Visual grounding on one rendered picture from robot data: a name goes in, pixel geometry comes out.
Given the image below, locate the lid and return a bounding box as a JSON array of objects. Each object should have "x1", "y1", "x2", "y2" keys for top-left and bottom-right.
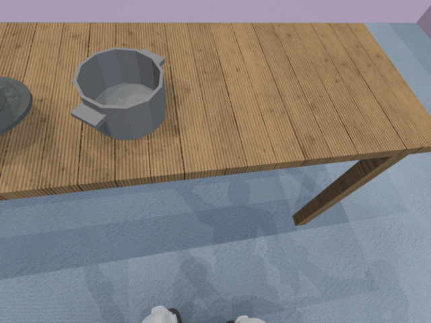
[{"x1": 0, "y1": 77, "x2": 33, "y2": 136}]

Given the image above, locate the pot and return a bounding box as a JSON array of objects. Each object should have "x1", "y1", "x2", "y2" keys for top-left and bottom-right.
[{"x1": 70, "y1": 47, "x2": 166, "y2": 140}]

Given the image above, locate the table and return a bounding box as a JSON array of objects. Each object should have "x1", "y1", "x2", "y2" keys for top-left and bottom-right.
[{"x1": 0, "y1": 23, "x2": 431, "y2": 226}]

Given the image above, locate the left robot foot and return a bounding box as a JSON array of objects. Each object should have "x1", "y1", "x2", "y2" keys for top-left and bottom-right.
[{"x1": 168, "y1": 308, "x2": 182, "y2": 323}]

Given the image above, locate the left robot shin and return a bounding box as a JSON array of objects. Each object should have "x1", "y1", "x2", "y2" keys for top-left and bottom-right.
[{"x1": 151, "y1": 306, "x2": 170, "y2": 314}]

